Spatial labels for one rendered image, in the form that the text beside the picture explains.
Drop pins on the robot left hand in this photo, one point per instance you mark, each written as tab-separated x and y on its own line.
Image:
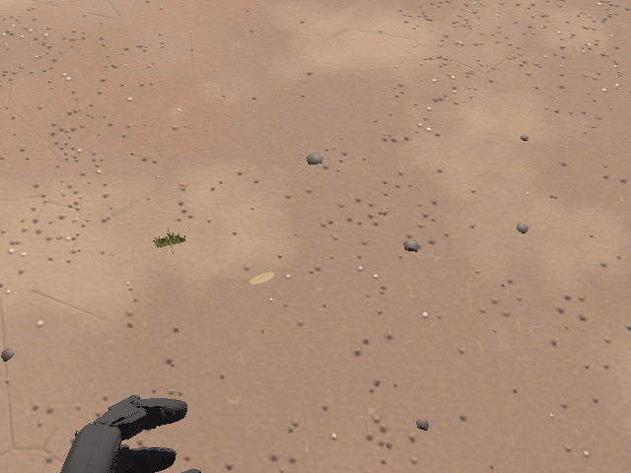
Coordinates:
97	448

